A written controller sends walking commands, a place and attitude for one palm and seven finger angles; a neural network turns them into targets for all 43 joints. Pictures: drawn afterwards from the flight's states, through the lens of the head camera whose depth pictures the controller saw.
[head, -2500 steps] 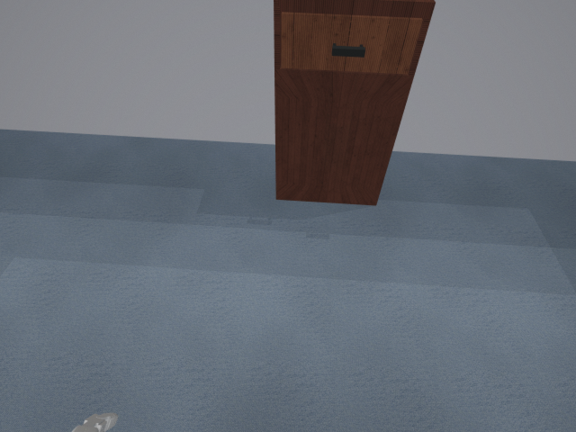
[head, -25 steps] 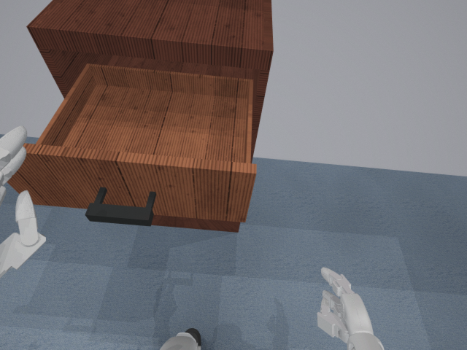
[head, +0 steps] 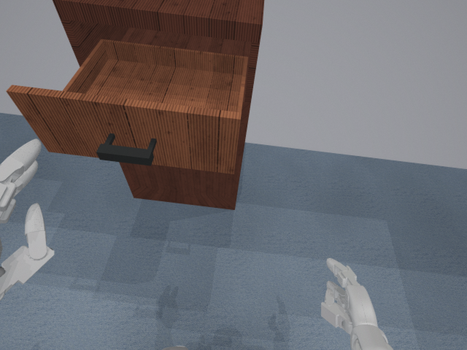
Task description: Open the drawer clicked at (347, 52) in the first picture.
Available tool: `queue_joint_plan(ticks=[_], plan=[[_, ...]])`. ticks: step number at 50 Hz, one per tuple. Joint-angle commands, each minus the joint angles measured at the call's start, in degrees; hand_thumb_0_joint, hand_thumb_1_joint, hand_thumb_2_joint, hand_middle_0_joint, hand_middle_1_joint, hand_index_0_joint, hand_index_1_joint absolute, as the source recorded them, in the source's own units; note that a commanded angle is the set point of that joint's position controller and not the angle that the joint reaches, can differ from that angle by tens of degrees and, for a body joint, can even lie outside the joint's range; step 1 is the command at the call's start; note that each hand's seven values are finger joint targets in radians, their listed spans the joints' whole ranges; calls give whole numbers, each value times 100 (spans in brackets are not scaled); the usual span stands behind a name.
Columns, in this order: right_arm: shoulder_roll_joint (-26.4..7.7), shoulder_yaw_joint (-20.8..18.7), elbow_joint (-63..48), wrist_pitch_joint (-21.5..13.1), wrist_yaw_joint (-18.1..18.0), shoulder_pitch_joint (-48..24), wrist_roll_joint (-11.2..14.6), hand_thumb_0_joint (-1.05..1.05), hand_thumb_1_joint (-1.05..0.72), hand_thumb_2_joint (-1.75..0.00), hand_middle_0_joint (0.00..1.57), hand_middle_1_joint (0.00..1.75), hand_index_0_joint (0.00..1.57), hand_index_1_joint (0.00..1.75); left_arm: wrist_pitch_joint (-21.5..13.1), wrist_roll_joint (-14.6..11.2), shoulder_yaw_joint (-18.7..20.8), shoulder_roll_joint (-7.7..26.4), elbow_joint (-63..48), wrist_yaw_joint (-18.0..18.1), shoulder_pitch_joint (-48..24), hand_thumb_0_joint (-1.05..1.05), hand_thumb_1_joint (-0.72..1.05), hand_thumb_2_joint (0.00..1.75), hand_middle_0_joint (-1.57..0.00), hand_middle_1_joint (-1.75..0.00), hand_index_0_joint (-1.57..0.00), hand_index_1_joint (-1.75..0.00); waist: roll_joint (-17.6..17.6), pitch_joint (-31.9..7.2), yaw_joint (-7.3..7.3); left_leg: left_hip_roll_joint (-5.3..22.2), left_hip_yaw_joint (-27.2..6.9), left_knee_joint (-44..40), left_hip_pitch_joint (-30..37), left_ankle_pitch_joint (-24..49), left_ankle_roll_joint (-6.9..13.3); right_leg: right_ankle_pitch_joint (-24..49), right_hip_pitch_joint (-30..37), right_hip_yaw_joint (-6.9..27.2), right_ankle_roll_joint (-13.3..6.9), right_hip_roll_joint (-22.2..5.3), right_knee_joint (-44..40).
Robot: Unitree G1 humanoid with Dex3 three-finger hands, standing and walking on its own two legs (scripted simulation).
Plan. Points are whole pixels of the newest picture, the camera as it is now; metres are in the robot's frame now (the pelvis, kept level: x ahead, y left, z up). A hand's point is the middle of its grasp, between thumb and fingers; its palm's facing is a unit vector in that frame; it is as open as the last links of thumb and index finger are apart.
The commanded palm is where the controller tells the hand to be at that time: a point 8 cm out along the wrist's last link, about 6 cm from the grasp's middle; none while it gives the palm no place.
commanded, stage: stop stepping back and stand still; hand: left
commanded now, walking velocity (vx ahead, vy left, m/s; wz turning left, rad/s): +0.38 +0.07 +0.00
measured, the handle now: (129, 147) +0.49 +0.25 +0.00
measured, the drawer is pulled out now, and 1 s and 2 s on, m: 0.28 0.28 0.28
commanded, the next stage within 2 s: let the arm hang, fingers relaxed in 0.62 s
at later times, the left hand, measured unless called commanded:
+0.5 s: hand out of the picture +0.10 +0.22 +0.19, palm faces +0.41 -0.76 -0.50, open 7.4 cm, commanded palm +0.04 +0.26 +0.19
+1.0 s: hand out of the picture +0.00 +0.15 -0.16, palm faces +0.11 -0.98 -0.18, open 7.2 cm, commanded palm none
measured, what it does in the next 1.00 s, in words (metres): steps on the spot: left foot, then right foot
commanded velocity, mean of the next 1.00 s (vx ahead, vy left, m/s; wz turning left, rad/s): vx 0.11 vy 0.04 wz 0.00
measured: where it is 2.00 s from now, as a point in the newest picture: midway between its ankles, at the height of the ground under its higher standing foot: outside the picture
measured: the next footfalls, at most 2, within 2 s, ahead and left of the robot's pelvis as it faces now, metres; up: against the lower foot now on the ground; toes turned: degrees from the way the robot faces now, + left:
left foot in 0.32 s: -0.06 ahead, +0.12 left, +0.00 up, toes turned +6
right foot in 0.50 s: -0.01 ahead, -0.10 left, +0.00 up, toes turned +6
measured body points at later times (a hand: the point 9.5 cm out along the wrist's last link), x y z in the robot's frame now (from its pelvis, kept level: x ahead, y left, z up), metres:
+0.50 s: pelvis -0.06 -0.02 +0.00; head -0.08 -0.02 +0.45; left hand +0.07 +0.26 +0.21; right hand +0.08 -0.27 -0.08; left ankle -0.10 +0.11 -0.73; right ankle -0.05 -0.10 -0.73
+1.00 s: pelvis -0.06 -0.02 -0.01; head -0.04 -0.02 +0.44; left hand +0.00 +0.21 -0.14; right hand +0.05 -0.24 -0.15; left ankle -0.05 +0.12 -0.73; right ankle -0.05 -0.10 -0.73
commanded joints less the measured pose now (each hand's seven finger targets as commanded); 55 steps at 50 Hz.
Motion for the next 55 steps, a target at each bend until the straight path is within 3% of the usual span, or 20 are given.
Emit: queue_joint_plan(ticks=[1, 4, 5, 9, 14, 17, 18, 24, 26, 27, 29, 35, 36, 38, 40, 43, 45, 46, 49, 55], plan=[[-974, -283, -697, -226, -122, -256, 113, 0, -90, -90, 20, 30, 20, 30, -350, -110, 1031, 740, -769, 225, 202, 0, 90, 90, -20, -30, -20, -30, 984, -1030, 5, 710, -677, -702, -495, -983, 257, 681, 1628, -87, 40, -216, -1487], [-1016, -407, -534, -42, -182, -95, 128, 0, -90, -90, 20, 30, 20, 30, -281, -134, 861, 647, 128, 189, -279, 0, 90, 90, -20, -30, -20, -30, -786, -483, -118, -190, -357, 1990, -190, -1445, -94, -2124, -515, 2361, -817, -1859, -3274], [-1110, -480, -476, 12, -190, -187, 116, 0, -90, -90, 20, 30, 20, 30, -248, -102, 727, 583, 313, 162, -451, 0, 90, 90, -20, -30, -20, -30, -747, -202, -63, -167, -441, 2915, -281, -1294, -54, -2235, -1030, 2554, -903, -2005, -3454], [-999, -316, -365, -1, -206, -178, 8, 0, -90, -90, 20, 30, 20, 30, -338, 45, 370, 393, 892, 39, -689, 0, 90, 90, -20, -30, -20, -30, -674, -473, -158, 1, -165, 2108, -35, -840, 42, -1542, -927, 888, -605, -1506, -2923], [-1026, -325, -395, -304, -316, 71, -108, 0, -90, -90, 20, 30, 20, 30, -458, 189, 237, 443, -67, 228, -758, 0, 90, 90, -20, -30, -20, -30, -61, -651, -70, -142, 201, -764, 727, -1276, 327, -1459, 39, 974, -510, -1242, -2563], [-1236, -415, -614, -424, -277, 157, -137, 0, -90, -90, 20, 30, 20, 30, -630, 208, 479, 709, -998, 308, -736, 0, 90, 90, -20, -30, -20, -30, 1951, -818, 42, 1226, -1830, -1832, 774, -1707, 840, -84, 105, -91, -91, -142, -98], [-1165, -448, -625, -488, -235, 135, -101, 0, -90, -90, 20, 30, 20, 30, -597, 257, 601, 823, -1097, 315, -597, 0, 90, 90, -20, -30, -20, -30, 1917, -994, 95, 1397, -1744, -1705, 747, -1069, 880, -31, 57, -320, -2, -30, 458], [-1149, -368, -232, -565, -239, 177, -2, 0, -90, -90, 20, 30, 20, 30, -511, 141, 631, 547, 246, 274, -459, 0, 90, 90, -20, -30, -20, -30, 911, -208, 41, 714, -663, -454, -411, -428, 463, 599, 1161, -103, -122, -119, -1415], [-1140, -447, -290, -455, -232, 102, 40, 0, -90, -90, 20, 30, 20, 30, -538, 90, 595, 565, 632, 203, -738, 0, 90, 90, -20, -30, -20, -30, -737, -228, -81, -58, -165, 1229, -1157, -1079, 145, 451, 1269, 2207, -786, -1371, -2276], [-1120, -480, -227, -406, -207, 165, 23, 0, -90, -90, 20, 30, 20, 30, -606, 50, 706, 635, 773, 188, -922, 0, 90, 90, -20, -30, -20, -30, -839, -385, -47, -85, -175, 2055, -1222, -1458, 93, 5, 1223, 2764, -1054, -1911, -2695], [-1147, -544, -148, -295, -146, 276, 20, 0, -90, -90, 20, 30, 20, 30, -642, 61, 470, 370, 950, 82, -824, 0, 90, 90, -20, -30, -20, -30, -522, -422, -90, 66, -484, 2750, -1200, -1100, 78, 1, 949, 2358, -858, -1785, -2744], [-948, -331, -355, -291, -207, -119, -64, 0, -90, -90, 20, 30, 20, 30, -697, 118, 420, 583, -126, 145, -888, 0, 90, 90, -20, -30, -20, -30, -304, -501, -7, 78, 35, 303, 458, -396, 124, 408, 286, 960, -808, -1329, -2593], [-1187, -533, 1281, -331, 376, 578, -161, 0, -90, -90, 20, 30, 20, 30, 452, 714, -1495, -831, 4813, -514, -1507, 0, 90, 90, -20, -30, -20, -30, 508, -248, -477, 298, -356, 570, 641, 344, 106, 1510, -644, 95, -645, -1335, -1040], [-1217, -413, 780, 196, 322, 872, -160, 0, -90, -90, 20, 30, 20, 30, 929, 470, -1569, -1052, 4956, -704, -1088, 0, 90, 90, -20, -30, -20, -30, 1938, -282, -265, 1243, -1871, -811, 402, 74, 637, -539, -1020, -142, -75, -159, 641], [-1399, -496, 525, 280, 235, 691, -274, 0, -90, -90, 20, 30, 20, 30, 901, 481, -1644, -899, 5157, -716, -1646, 0, 90, 90, -20, -30, -20, -30, 869, -379, -200, 1694, -2798, -1111, -163, -90, 1238, -841, -907, 483, -77, -141, 1765], [-1259, -327, 597, 254, 109, 336, -299, 0, -90, -90, 20, 30, 20, 30, 830, 479, -1661, -769, 6235, -761, -1662, 0, 90, 90, -20, -30, -20, -30, 154, -1305, 190, 881, -1478, 86, 202, 2862, 743, 921, 788, 323, -43, -153, 6], [-1009, -327, 725, 355, 98, 308, -157, 0, -90, -90, 20, 30, 20, 30, 844, 490, -1620, -261, 7070, -720, -1590, 0, 90, 90, -20, -30, -20, -30, -560, -1170, 221, -146, -504, 732, -180, 475, 102, 2918, 1257, 1455, -393, -1020, -1077], [-899, -315, 902, 440, 118, 503, -103, 0, -90, -90, 20, 30, 20, 30, 833, 450, -1688, -96, 7391, -763, -1901, 0, 90, 90, -20, -30, -20, -30, -443, -796, 21, -261, -356, 780, 73, -791, -1, 2067, 641, 1780, -687, -1442, -1587], [-781, -315, 1395, 569, 99, 640, -166, 0, -90, -90, 20, 30, 20, 30, 793, 400, -1777, -286, 8171, -728, -2331, 0, 90, 90, -20, -30, -20, -30, -101, -104, -56, -151, -397, 705, 364, -581, 10, 2186, 287, 1667, -748, -1107, -1827], [-725, -312, 2059, 519, 2, 892, -144, 0, -90, -90, 20, 30, 20, 30, 799, 308, -1818, -708, 9221, -658, -2114, 0, 90, 90, -20, -30, -20, -30, 1114, -567, 86, 379, -855, -504, 847, 906, 195, 1798, 1106, 787, -404, -376, -1576]])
